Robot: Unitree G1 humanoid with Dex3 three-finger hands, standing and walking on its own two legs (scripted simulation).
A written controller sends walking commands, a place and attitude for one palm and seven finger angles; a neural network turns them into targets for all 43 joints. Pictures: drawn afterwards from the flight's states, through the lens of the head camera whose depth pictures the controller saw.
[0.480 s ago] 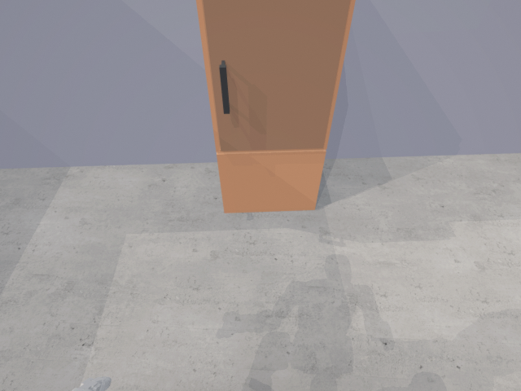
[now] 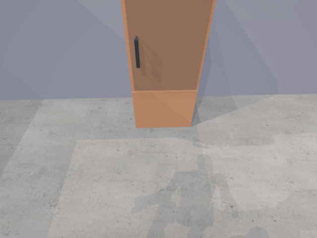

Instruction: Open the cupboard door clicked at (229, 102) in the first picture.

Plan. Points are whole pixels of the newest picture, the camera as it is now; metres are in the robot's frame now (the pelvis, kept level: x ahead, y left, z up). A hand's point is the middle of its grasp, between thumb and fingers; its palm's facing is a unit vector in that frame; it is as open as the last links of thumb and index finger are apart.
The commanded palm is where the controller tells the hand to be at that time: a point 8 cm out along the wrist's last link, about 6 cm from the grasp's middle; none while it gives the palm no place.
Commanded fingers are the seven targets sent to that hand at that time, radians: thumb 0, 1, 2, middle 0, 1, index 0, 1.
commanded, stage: stand and wait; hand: left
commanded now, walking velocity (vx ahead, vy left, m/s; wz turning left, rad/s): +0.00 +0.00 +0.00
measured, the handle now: (137, 52) +1.04 +0.19 -0.06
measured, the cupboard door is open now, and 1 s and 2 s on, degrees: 0 0 0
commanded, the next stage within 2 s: look at it before walking up in 0.34 s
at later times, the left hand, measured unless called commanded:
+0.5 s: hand out of the picture +0.08 +0.24 -0.15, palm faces -0.04 -0.94 -0.33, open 7.4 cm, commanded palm none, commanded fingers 0.00 0.90 0.90 -0.20 -0.30 -0.20 -0.30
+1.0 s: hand out of the picture +0.08 +0.25 -0.15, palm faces -0.04 -0.94 -0.33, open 7.4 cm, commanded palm none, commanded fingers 0.00 0.90 0.90 -0.20 -0.30 -0.20 -0.30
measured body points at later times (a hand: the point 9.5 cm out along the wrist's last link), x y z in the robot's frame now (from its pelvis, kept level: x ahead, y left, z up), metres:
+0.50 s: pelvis +0.00 +0.00 +0.00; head +0.00 +0.00 +0.45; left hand +0.08 +0.29 -0.13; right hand +0.07 -0.29 -0.13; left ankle +0.01 +0.12 -0.74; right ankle +0.01 -0.12 -0.74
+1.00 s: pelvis +0.01 +0.00 +0.00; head +0.01 +0.00 +0.45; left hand +0.08 +0.30 -0.13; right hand +0.08 -0.30 -0.13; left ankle +0.01 +0.12 -0.74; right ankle +0.01 -0.12 -0.74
